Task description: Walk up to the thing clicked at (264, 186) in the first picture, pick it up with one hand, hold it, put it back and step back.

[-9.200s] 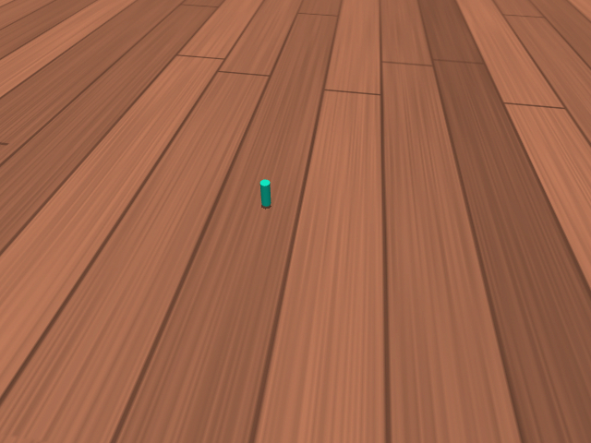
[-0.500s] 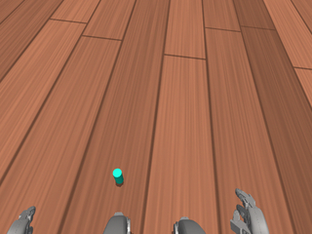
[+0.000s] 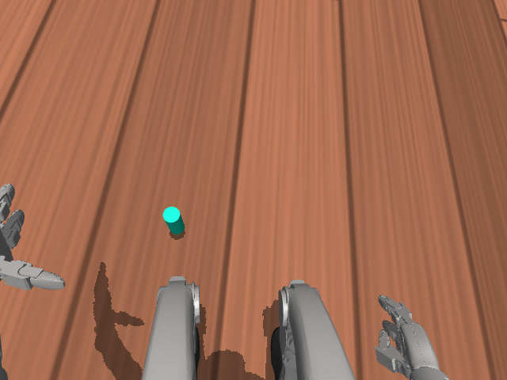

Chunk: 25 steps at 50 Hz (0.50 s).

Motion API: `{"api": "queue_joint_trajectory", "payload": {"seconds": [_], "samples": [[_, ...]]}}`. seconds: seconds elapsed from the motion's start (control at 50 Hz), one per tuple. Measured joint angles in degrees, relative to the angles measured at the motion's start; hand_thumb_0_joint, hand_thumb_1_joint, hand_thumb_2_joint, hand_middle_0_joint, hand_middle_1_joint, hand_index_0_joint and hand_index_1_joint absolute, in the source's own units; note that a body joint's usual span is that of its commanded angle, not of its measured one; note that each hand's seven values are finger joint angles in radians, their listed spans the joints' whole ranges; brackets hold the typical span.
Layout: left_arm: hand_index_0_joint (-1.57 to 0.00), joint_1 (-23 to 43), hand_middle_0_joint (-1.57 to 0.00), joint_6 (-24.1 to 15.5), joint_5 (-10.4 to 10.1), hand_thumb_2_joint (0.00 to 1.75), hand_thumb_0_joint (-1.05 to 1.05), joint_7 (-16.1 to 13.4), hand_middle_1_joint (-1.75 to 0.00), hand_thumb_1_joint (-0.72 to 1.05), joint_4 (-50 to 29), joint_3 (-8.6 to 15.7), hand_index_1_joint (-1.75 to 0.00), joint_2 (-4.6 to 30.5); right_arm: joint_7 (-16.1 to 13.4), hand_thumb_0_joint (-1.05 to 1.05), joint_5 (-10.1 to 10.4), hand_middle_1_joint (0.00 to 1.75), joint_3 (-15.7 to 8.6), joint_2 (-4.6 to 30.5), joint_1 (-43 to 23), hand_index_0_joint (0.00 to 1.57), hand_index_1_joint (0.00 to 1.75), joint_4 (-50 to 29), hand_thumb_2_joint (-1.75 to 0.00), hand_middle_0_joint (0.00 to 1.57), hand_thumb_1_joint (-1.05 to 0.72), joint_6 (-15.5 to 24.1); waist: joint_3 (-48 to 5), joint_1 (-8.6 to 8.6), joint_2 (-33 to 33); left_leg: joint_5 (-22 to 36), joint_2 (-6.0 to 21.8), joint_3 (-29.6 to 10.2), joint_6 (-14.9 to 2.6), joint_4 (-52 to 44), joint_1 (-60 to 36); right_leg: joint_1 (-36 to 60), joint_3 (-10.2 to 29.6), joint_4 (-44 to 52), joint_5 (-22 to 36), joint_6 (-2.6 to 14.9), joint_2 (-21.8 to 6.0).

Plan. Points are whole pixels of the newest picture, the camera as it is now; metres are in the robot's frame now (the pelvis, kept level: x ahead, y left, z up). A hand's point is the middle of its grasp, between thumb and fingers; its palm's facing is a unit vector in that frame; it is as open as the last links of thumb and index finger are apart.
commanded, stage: go down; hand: left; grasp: from the side
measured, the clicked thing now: (174, 221) +0.48 +0.19 -0.48
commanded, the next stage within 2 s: approach in 1.20 s
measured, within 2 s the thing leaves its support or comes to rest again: neither
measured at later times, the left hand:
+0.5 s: hand (41, 216) +0.38 +0.36 -0.12, palm faces +0.14 -0.98 -0.10, open 17.0 cm
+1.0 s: hand (46, 204) +0.41 +0.37 -0.14, palm faces +0.12 -0.99 -0.08, open 17.1 cm
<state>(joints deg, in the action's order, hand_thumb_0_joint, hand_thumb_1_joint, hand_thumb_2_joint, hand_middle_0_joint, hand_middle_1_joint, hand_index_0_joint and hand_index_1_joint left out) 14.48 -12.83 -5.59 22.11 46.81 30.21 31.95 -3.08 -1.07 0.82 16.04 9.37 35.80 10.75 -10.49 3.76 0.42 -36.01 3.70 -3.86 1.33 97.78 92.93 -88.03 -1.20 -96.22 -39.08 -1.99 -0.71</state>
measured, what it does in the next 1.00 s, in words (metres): lowers itself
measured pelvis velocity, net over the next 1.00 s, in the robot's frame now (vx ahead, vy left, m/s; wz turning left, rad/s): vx -0.04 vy -0.01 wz -0.07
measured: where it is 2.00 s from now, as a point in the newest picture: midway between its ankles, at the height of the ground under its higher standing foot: outside the picture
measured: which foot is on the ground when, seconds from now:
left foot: down 0.00-1.00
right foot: down 0.00-1.00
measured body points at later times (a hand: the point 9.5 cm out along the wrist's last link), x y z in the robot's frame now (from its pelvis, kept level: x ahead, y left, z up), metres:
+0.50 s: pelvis -0.03 -0.01 -0.11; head +0.17 +0.05 +0.29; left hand +0.37 +0.41 -0.11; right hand +0.11 -0.29 -0.21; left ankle +0.06 +0.13 -0.51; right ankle +0.04 -0.14 -0.51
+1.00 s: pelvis -0.04 -0.01 -0.16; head +0.17 +0.05 +0.23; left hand +0.40 +0.42 -0.13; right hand +0.07 -0.29 -0.26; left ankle +0.06 +0.13 -0.51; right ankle +0.04 -0.14 -0.51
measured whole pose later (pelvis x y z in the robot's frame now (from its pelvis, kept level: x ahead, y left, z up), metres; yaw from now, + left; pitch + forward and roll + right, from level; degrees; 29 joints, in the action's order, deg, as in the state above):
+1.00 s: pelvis -0.04 -0.01 -0.16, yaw -4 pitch +31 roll -7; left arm 41.3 -20.9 -7.0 38.2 64.4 45.1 53.0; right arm -0.4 -3.9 7.4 19.4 7.1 38.6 7.5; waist -4.7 7.6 2.0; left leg -37.0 3.0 -9.5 2.4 127.9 122.9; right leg -116.4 -3.3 -125.5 -40.8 -2.0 1.1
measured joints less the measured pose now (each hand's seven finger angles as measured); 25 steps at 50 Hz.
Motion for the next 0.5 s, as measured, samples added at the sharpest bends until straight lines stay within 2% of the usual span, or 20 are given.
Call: {"api": "queue_joint_trajectory", "payload": {"seconds": [0.08, 0.18, 0.34, 0.5], "samples": [[-0.02, 3.1, -0.04, -3.1, -1.0, 0.1, -0.01, 2.8, -0.05, -0.45, 2.7, 3.3, -0.06, 1.4, 0.7, 0.01, -0.4, 0.3, 0.9, 0.0, -0.2, 0.2, 0.3, 1.5, -0.89, 0.21, -0.89, -0.7, 0.4, -0.36, 0.0, -0.4, 0.0, -0.4, 0.18, 3.5, 4.3, -4.3, 0.0, -3.8, -0.6, 0.12, 0.2], [-0.02, 8.6, -0.03, -6.7, -2.0, 0.1, -0.01, 6.2, -0.05, -0.43, 7.3, 6.6, -0.06, 4.8, 1.1, 0.01, -1.1, 0.3, 1.7, 0.1, -1.2, 0.2, 0.3, 2.6, -0.89, 0.21, -0.89, -1.2, 0.9, -0.17, 0.6, -0.6, 0.1, -1.4, 0.63, 8.2, 9.5, -9.6, -0.5, -8.6, -1.1, 0.5, 0.5], [-0.02, 15.4, -0.02, -8.5, -1.8, 0.09, -0.01, 10.6, -0.05, -0.41, 12.1, 9.3, -0.05, 9.7, 1.4, 0.01, -1.7, 0.3, 2.7, 1.5, -2.3, 0.2, 0.3, 2.5, -0.89, 0.21, -0.9, -1.7, 1.9, 1.01, 1.0, -0.8, 0.2, -2.9, 1.08, 14.9, 16.4, -16.1, -1.2, -15.1, -1.3, 0.65, 1.1], [-0.03, 19.0, -0.03, -8.6, -1.4, 0.07, -0.01, 12.3, -0.05, -0.41, 14.0, 11.8, -0.05, 13.3, 1.8, 0.0, -1.9, 0.3, 3.5, 2.5, -2.2, 0.2, 0.3, 2.6, -0.9, 0.21, -0.9, -2.4, 2.7, 2.05, 1.2, -1.2, 0.1, -3.8, 0.98, 20.0, 21.0, -20.2, -1.5, -19.7, -1.6, 0.38, 1.4]]}}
